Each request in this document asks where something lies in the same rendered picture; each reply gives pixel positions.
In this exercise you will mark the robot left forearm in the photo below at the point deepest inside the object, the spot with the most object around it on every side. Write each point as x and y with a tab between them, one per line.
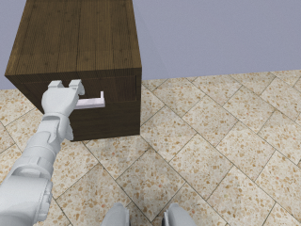
39	155

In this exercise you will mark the drawer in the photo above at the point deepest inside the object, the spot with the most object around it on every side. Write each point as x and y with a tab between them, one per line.
115	88

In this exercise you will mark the left robot upper arm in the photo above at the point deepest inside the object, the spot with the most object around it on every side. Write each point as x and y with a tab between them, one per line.
25	200

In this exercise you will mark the robot left shin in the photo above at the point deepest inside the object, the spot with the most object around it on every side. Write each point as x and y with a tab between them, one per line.
118	204

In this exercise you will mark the left robot hand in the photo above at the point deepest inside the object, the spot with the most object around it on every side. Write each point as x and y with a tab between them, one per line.
62	100

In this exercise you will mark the cabinet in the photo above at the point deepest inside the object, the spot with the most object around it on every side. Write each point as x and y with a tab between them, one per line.
80	39

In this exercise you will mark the robot left thigh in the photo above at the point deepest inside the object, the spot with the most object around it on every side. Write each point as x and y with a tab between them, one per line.
117	216

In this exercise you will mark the handle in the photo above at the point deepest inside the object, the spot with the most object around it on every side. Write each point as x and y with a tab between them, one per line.
91	103

